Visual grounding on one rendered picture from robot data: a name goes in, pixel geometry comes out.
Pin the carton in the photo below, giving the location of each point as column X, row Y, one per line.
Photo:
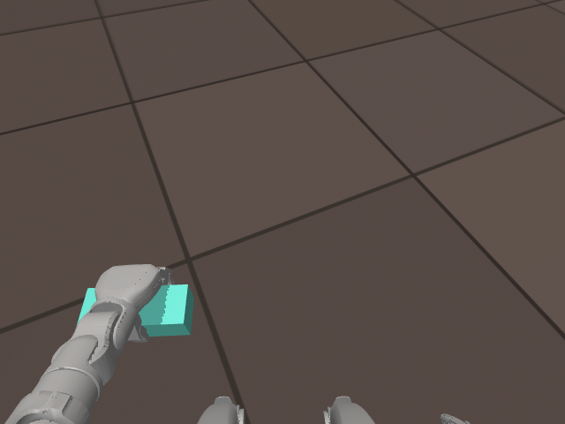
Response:
column 168, row 313

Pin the left robot hand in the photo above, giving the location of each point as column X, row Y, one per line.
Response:
column 136, row 284

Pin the left robot arm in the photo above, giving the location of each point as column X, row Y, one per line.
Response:
column 69, row 388

